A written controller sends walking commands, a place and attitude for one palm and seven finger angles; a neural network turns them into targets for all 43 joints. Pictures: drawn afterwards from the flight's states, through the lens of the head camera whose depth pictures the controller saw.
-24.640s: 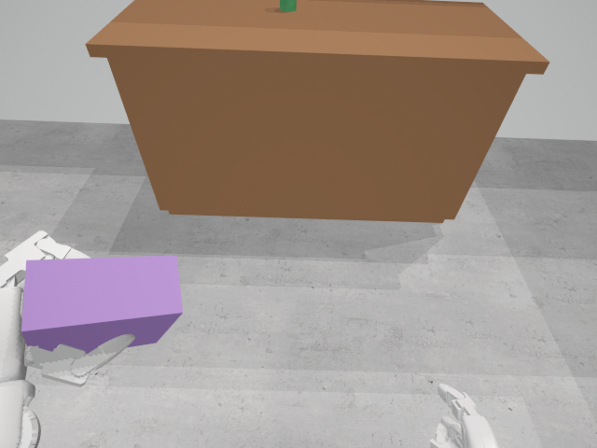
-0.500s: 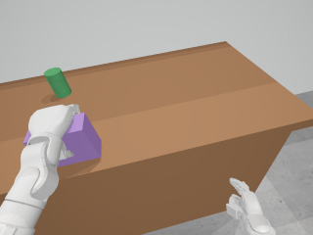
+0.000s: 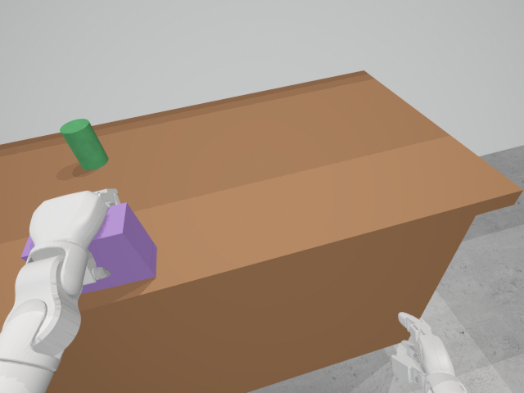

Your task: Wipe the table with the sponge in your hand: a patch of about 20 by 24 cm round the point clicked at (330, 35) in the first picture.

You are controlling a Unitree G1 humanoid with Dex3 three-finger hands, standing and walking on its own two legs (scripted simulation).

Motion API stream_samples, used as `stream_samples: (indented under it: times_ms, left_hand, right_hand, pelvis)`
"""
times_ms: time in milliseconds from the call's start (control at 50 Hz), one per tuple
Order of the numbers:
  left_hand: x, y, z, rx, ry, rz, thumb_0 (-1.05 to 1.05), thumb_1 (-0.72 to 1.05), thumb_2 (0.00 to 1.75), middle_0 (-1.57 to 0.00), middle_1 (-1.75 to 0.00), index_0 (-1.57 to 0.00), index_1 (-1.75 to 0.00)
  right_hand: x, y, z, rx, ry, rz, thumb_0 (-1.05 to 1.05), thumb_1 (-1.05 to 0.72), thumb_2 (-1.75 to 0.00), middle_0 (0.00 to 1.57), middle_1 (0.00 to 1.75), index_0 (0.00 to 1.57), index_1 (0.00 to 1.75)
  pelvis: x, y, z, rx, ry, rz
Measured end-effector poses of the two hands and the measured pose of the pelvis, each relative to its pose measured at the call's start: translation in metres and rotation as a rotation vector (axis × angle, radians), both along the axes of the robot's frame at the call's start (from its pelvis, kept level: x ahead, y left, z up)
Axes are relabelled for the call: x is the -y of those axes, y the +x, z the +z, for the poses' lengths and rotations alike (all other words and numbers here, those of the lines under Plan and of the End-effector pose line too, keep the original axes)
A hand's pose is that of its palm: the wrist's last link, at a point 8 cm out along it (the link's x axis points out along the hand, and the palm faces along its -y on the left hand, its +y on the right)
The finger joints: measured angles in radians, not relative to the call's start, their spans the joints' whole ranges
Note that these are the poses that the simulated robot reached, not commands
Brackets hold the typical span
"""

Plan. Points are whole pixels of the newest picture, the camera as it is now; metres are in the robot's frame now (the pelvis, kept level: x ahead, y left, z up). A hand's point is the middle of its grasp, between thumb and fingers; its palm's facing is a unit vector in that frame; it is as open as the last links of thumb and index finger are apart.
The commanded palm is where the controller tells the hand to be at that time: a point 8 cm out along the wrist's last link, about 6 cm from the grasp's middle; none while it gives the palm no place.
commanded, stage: wipe forward along the first lane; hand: left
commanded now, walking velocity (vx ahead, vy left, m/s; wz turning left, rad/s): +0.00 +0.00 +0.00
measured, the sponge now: (104, 258) +0.26 +0.30 +0.09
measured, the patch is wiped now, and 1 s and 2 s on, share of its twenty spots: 0.00 0.35 0.35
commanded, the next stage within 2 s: slide across to the middle lane in 1.64 s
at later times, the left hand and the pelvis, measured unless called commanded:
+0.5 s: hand (94, 219) +0.30 +0.32 +0.13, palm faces -0.03 -0.02 -1.00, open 9.8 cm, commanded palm +0.29 +0.32 +0.17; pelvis +0.00 +0.00 +0.00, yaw +1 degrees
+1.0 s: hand (98, 200) +0.35 +0.34 +0.13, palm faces -0.11 +0.00 -0.99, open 9.8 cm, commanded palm +0.34 +0.35 +0.16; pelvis -0.01 -0.01 -0.01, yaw +0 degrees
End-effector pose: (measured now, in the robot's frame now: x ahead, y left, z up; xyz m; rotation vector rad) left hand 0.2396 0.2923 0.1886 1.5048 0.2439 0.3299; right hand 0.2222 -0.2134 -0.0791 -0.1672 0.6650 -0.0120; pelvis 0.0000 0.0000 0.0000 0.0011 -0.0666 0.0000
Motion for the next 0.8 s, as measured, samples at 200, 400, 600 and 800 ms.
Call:
stream_samples:
  times_ms: [200, 400, 600, 800]
  left_hand:
    - [-0.007, 0.013, -0.001, -0.037, 0.012, 0.035, -0.01, -0.48, 1.05, -0.76, -1.35, -0.77, -1.34]
    - [-0.016, 0.034, 0.000, -0.085, 0.017, 0.041, -0.01, -0.48, 1.06, -0.77, -1.34, -0.78, -1.34]
    - [-0.026, 0.059, -0.001, -0.123, 0.027, 0.049, 0.00, -0.50, 1.06, -0.78, -1.34, -0.78, -1.34]
    - [-0.034, 0.081, -0.002, -0.161, 0.036, 0.043, 0.00, -0.51, 1.08, -0.78, -1.34, -0.79, -1.33]
  right_hand:
    - [-0.010, 0.003, -0.001, -0.006, 0.007, 0.013, 0.02, -0.91, -0.90, 0.20, 0.30, 0.21, 0.30]
    - [-0.002, -0.011, -0.008, -0.048, -0.006, -0.006, 0.01, -0.90, -0.90, 0.20, 0.30, 0.21, 0.30]
    - [0.027, -0.046, -0.024, -0.155, -0.051, -0.073, 0.01, -0.91, -0.90, 0.20, 0.30, 0.21, 0.30]
    - [0.050, -0.084, -0.038, -0.253, -0.073, -0.149, 0.01, -0.91, -0.90, 0.20, 0.30, 0.21, 0.30]
  pelvis:
    - [-0.001, -0.003, 0.000, -0.007, -0.002, 0.015]
    - [0.001, -0.004, -0.001, -0.025, -0.005, 0.024]
    - [0.005, -0.005, -0.003, -0.052, -0.008, 0.025]
    - [0.007, -0.006, -0.005, -0.085, -0.010, 0.014]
